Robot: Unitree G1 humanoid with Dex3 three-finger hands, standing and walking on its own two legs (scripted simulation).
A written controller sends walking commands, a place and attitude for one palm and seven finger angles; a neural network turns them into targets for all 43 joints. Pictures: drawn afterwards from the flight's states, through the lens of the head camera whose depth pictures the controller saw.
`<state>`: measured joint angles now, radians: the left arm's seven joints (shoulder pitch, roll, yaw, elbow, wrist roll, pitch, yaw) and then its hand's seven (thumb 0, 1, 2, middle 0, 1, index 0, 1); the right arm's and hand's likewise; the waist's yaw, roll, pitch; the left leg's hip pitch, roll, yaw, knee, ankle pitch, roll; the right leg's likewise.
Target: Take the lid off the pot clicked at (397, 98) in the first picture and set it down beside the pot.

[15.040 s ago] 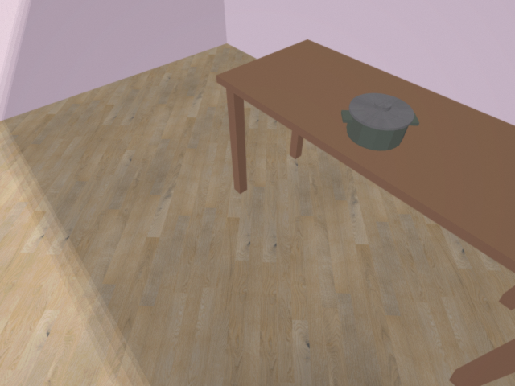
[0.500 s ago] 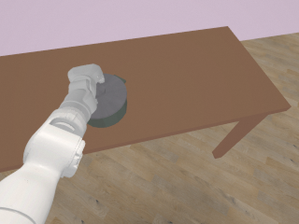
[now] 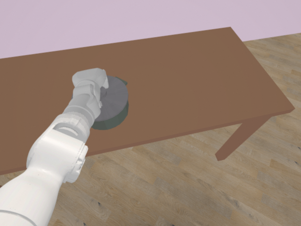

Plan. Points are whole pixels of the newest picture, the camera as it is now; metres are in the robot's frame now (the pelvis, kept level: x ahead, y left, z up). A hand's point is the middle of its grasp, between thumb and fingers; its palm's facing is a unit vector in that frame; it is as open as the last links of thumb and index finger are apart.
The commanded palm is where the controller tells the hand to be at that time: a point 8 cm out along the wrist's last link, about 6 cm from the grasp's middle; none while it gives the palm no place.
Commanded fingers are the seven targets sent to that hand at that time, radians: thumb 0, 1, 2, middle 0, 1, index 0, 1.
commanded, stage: close the fingers and squeeze the knob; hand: left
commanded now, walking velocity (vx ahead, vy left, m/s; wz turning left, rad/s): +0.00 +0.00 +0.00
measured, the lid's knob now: (98, 92) +0.52 +0.11 +0.00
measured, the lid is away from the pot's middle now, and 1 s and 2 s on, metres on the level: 0.00 0.00 0.01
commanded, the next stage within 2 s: lift the lid straight up in 1.14 s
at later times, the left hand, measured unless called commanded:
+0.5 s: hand (96, 94) +0.49 +0.11 +0.03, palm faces -0.39 -0.09 -0.92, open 8.0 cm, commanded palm +0.50 +0.12 +0.08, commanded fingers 0.00 0.47 0.66 -0.77 -1.07 -0.77 -1.07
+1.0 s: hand (96, 93) +0.49 +0.11 +0.03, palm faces -0.39 -0.09 -0.92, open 8.0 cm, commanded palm +0.51 +0.12 +0.08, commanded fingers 0.00 0.53 0.89 -0.87 -1.11 -0.78 -1.06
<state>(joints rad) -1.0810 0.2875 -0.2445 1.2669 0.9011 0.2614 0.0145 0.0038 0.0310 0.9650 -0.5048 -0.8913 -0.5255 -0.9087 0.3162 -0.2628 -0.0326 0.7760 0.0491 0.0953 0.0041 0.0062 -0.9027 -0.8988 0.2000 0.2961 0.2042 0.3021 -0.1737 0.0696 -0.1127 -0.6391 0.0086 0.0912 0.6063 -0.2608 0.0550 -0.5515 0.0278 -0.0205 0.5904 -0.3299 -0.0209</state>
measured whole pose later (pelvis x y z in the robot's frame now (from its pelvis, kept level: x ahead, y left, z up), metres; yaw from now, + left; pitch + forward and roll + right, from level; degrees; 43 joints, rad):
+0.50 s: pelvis +0.00 +0.00 +0.00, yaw +0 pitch +17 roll -1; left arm -1.07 0.30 -0.23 1.25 0.91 0.26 -0.01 0.02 0.21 0.77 -0.67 -1.06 -0.58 -1.01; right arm 0.32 -0.27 -0.03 0.77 0.05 0.11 0.00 0.01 -0.90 -0.90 0.20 0.30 0.20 0.30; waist -0.18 0.06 -0.12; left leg -0.63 0.02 0.09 0.60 -0.27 0.05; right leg -0.54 0.04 -0.02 0.58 -0.33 -0.03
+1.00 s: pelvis +0.00 +0.00 +0.00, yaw -1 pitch +17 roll -1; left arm -1.12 0.32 -0.22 1.30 0.93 0.26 -0.01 0.02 0.19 0.75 -0.73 -1.04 -0.63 -0.99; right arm 0.34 -0.27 -0.02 0.76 0.05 0.10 -0.01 0.01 -0.90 -0.90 0.20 0.30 0.20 0.30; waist -0.20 0.07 -0.11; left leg -0.67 0.02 0.10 0.63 -0.26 0.06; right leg -0.58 0.04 -0.01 0.61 -0.33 -0.02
